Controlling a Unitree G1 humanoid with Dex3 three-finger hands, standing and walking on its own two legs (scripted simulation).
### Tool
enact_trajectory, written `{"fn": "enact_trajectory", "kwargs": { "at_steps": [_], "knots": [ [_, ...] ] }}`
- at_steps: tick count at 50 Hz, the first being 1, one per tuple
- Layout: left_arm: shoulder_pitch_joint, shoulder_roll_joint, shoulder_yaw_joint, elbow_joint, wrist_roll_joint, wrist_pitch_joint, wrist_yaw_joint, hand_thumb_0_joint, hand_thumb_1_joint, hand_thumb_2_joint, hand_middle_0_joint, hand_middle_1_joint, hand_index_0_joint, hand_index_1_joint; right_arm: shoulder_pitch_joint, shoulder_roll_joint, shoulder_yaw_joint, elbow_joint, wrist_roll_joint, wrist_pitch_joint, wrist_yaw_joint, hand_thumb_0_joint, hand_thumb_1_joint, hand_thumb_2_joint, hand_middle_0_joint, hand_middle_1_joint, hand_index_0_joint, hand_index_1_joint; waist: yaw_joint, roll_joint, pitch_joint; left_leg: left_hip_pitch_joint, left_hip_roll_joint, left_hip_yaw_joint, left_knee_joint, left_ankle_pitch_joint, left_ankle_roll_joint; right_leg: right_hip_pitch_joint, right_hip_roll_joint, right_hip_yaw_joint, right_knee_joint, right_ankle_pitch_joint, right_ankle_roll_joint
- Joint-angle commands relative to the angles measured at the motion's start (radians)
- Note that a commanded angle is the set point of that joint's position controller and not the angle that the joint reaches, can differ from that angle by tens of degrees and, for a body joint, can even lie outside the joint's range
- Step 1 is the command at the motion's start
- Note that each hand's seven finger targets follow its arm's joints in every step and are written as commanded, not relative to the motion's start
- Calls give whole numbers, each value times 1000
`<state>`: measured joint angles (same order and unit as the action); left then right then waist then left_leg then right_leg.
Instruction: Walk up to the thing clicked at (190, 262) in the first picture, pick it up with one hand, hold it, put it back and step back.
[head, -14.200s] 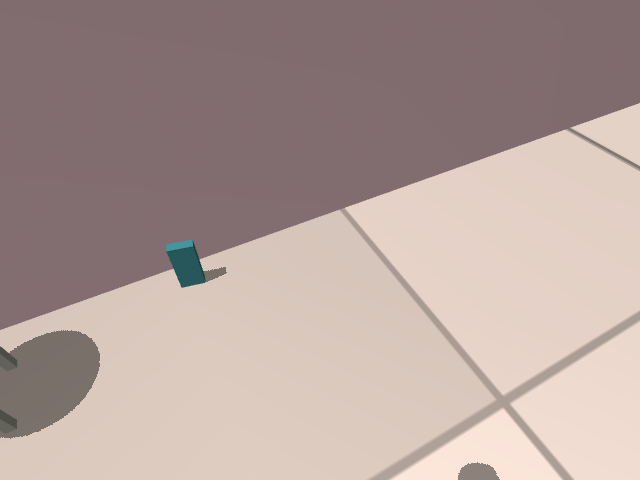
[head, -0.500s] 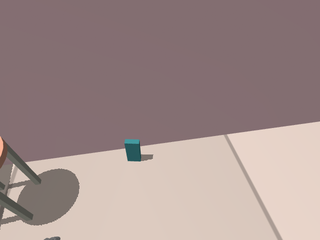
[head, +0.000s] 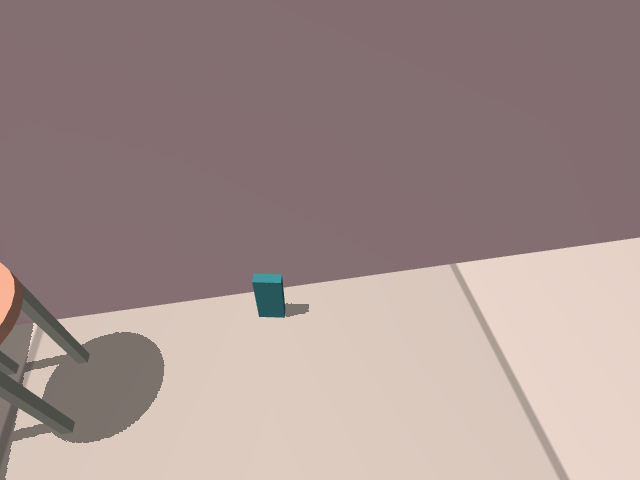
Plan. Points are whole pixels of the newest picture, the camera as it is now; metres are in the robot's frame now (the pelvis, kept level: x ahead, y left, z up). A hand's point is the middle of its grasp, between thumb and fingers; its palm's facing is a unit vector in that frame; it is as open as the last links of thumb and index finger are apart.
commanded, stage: stand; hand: left
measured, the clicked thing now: (269, 296) +0.81 +0.21 -0.67
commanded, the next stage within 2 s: walk up in 0.74 s
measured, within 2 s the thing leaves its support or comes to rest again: neither
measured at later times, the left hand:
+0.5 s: hand out of the picture +0.07 +0.24 -0.16, palm faces -0.04 -0.94 -0.34, open 7.4 cm
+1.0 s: hand out of the picture +0.06 +0.30 -0.17, palm faces +0.04 -0.93 -0.36, open 7.4 cm
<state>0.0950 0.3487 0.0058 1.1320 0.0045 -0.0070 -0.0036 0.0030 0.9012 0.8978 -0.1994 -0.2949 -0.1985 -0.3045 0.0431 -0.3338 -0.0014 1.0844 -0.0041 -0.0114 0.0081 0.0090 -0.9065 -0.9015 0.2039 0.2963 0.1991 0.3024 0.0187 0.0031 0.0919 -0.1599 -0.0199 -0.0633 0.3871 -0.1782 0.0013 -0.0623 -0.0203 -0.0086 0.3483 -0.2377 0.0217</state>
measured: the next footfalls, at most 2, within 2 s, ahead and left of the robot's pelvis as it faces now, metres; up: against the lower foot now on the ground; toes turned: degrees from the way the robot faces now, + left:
right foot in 1.46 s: +0.34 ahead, -0.12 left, +0.00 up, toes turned -2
left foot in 1.84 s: +0.44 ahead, +0.12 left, +0.00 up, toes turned +2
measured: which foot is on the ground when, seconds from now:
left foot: down 0.00-1.00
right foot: down 0.00-1.00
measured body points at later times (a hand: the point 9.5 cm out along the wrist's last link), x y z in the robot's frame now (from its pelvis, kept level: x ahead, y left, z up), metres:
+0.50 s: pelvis -0.01 -0.01 +0.00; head +0.00 -0.01 +0.45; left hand +0.07 +0.29 -0.13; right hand +0.04 -0.31 -0.13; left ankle +0.02 +0.12 -0.75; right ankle -0.03 -0.13 -0.75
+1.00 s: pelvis +0.04 +0.02 -0.01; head +0.05 +0.04 +0.43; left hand +0.06 +0.35 -0.14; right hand +0.12 -0.31 -0.12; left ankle +0.12 +0.14 -0.74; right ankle -0.03 -0.13 -0.74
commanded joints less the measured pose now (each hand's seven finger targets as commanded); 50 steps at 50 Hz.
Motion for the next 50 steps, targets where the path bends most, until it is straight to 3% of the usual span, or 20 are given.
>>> {"fn": "enact_trajectory", "kwargs": {
  "at_steps": [1, 8, 13, 19, 22, 26, 27, 36, 37, 38, 39, 40, 41, 42, 43, 45, 47, 48, 49, 50],
  "knots": [
    [-47, 211, 41, -47, 5, -25, 10, 0, 900, 900, -200, -300, -200, -300, -39, -227, -47, -41, 1, -23, -16, 0, -900, -900, 200, 300, 200, 300, -15, 5, -135, 60, 127, -91, -76, 173, 25, -9, -102, 71, -73, 121, -36],
    [-48, 213, 38, -40, 5, -29, 9, 0, 900, 900, -200, -300, -200, -300, -26, -221, -42, -17, -2, -26, -13, 0, -900, -900, 200, 300, 200, 300, -16, -10, -118, 52, 126, -86, -88, 154, 17, -22, -111, 83, -94, 98, -38],
    [-38, 215, 37, -41, 5, -26, 7, 0, 900, 900, -200, -300, -200, -300, -7, -227, -42, -2, -4, -22, -9, 0, -900, -900, 200, 300, 200, 300, -16, 0, -83, 3, 119, -94, -117, 14, 12, -52, -105, 89, -112, -22, -40],
    [-38, 220, 39, -51, 2, -29, 6, 0, 900, 900, -200, -300, -200, -300, 18, -230, -39, 5, -6, -26, -10, 0, -900, -900, 200, 300, 200, 300, -18, 7, -110, 10, 124, -92, -112, 69, 12, -36, -110, 97, -99, 37, -44],
    [-26, 219, 38, -52, 1, -30, 7, 0, 900, 900, -200, -300, -200, -300, 22, -227, -35, 5, -4, -30, -12, 0, -900, -900, 200, 300, 200, 300, -17, 6, -130, 41, 132, -85, -92, 167, 14, -29, -112, 95, -82, 123, -43],
    [-31, 220, 35, -54, -1, -28, 8, 0, 900, 900, -200, -300, -200, -300, 37, -227, -31, 11, -2, -27, -13, 0, -900, -900, 200, 300, 200, 300, -22, -7, -108, 20, 130, -84, -98, 161, 11, -32, -106, 92, -86, 114, -40],
    [-32, 221, 37, -54, -2, -27, 7, 0, 900, 900, -200, -300, -200, -300, 41, -232, -30, 13, -2, -26, -14, 0, -900, -900, 200, 300, 200, 300, -24, -3, -112, 21, 131, -81, -101, 119, 13, -32, -108, 98, -91, 83, -41],
    [-22, 218, 32, -56, 0, -28, 8, 0, 900, 900, -200, -300, -200, -300, 39, -235, -27, 10, -1, -23, -13, 0, -900, -900, 200, 300, 200, 300, -23, 1, -107, 25, 132, -81, -97, 137, 13, -35, -109, 96, -96, 98, -42],
    [54, 285, 93, -103, 16, -37, -13, 0, 900, 900, -200, -300, -200, -300, 102, -293, -82, -43, -15, -34, 9, 0, -900, -900, 200, 300, 200, 300, -10, -8, -214, 17, 78, -78, -12, -294, 84, 48, -55, 68, -19, -278, -86],
    [100, 289, 102, -89, 25, -38, -18, 0, 900, 900, -200, -300, -200, -300, 94, -292, -88, -53, -25, -33, 18, 0, -900, -900, 200, 300, 200, 300, 16, -14, -153, -136, 78, -84, 17, -447, 87, 64, -86, 125, -19, -439, -115],
    [139, 305, 117, -98, 29, -39, -20, 0, 900, 900, -200, -300, -200, -300, 37, -279, -89, -86, -28, -30, 23, 0, -900, -900, 200, 300, 200, 300, 52, -47, -66, -307, 52, -39, 82, -433, 67, 96, -141, 211, -70, -525, -152],
    [161, 331, 132, -108, 29, -43, -18, 0, 900, 900, -200, -300, -200, -300, -19, -244, -86, -124, -29, -29, 27, 0, -900, -900, 200, 300, 200, 300, 81, -144, 29, -474, 14, 46, 253, -280, 42, 149, -246, 324, -178, -548, -203],
    [165, 348, 145, -134, 36, -51, -15, 0, 900, 900, -200, -300, -200, -300, -30, -238, -89, -142, -38, -33, 27, 0, -900, -900, 200, 300, 200, 300, 96, -153, 84, -560, 61, 35, 381, -254, 23, 146, -358, 414, -240, -438, -266],
    [166, 331, 143, -147, 31, -56, -15, 0, 900, 900, -200, -300, -200, -300, -14, -254, -99, -143, -35, -39, 27, 0, -900, -900, 200, 300, 200, 300, 85, -85, 111, -563, 77, -4, 398, -244, 19, 128, -363, 410, -229, -328, -285],
    [145, 320, 142, -163, 30, -59, -16, 0, 900, 900, -200, -300, -200, -300, 16, -259, -102, -146, -31, -43, 34, 0, -900, -900, 200, 300, 200, 300, 56, -74, 91, -518, 95, -13, 392, -239, 21, 104, -329, 355, -227, -286, -277],
    [45, 337, 142, -216, 38, -62, -24, 0, 900, 900, -200, -300, -200, -300, 99, -246, -108, -154, -25, -51, 49, 0, -900, -900, 200, 300, 200, 300, -6, -170, 58, -332, 136, 7, 300, -222, 19, -25, -292, 232, -194, -249, -245],
    [2, 314, 130, -255, 36, -58, -36, 0, 900, 900, -200, -300, -200, -300, 179, -240, -125, -144, -29, -57, 56, 0, -900, -900, 200, 300, 200, 300, -56, -166, 19, -126, 93, 72, 183, -105, 16, -129, -209, 103, -98, -122, -198],
    [13, 299, 125, -260, 25, -51, -39, 0, 900, 900, -200, -300, -200, -300, 226, -232, -131, -134, -34, -61, 54, 0, -900, -900, 200, 300, 200, 300, -73, -132, 3, 2, 44, 134, 116, -4, 3, -213, -160, 31, 13, -93, -176],
    [43, 273, 114, -267, 25, -47, -42, 0, 900, 900, -200, -300, -200, -300, 297, -249, -149, -113, -39, -62, 45, 0, -900, -900, 200, 300, 200, 300, -105, -63, -40, 176, 7, 147, 118, 4, 10, -313, -127, -2, 154, -12, -153],
    [91, 222, 99, -274, 25, -43, -43, 0, 900, 900, -200, -300, -200, -300, 413, -303, -173, -95, -42, -64, 33, 0, -900, -900, 200, 300, 200, 300, -149, 101, -108, 318, 46, 66, 97, -121, 39, -413, -70, -42, 404, -52, -126]
  ]
}}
